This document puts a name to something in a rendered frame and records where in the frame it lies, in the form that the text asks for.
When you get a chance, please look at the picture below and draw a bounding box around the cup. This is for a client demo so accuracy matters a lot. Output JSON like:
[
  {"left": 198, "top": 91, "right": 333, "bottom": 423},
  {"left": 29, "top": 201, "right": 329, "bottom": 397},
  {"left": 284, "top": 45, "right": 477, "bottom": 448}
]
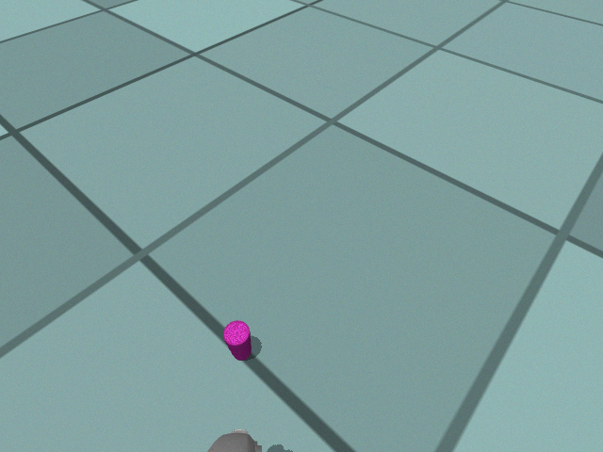
[{"left": 223, "top": 321, "right": 252, "bottom": 361}]

